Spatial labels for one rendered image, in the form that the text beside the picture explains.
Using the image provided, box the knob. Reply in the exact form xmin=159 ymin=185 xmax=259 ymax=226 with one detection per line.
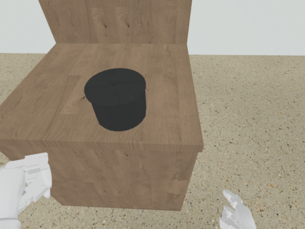
xmin=107 ymin=74 xmax=121 ymax=86

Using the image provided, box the lid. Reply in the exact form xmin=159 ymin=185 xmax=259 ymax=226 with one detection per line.
xmin=84 ymin=68 xmax=146 ymax=108

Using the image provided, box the table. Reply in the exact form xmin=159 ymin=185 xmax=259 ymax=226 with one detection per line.
xmin=0 ymin=0 xmax=204 ymax=211

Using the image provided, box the left robot forearm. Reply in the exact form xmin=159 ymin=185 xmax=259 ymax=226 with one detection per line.
xmin=0 ymin=218 xmax=21 ymax=229

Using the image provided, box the pot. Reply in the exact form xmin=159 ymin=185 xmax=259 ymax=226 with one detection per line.
xmin=92 ymin=91 xmax=146 ymax=131

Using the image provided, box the robot right hand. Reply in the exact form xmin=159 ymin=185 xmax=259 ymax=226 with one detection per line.
xmin=219 ymin=189 xmax=256 ymax=229

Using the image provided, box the robot left hand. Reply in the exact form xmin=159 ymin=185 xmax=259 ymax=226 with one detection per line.
xmin=0 ymin=152 xmax=52 ymax=219

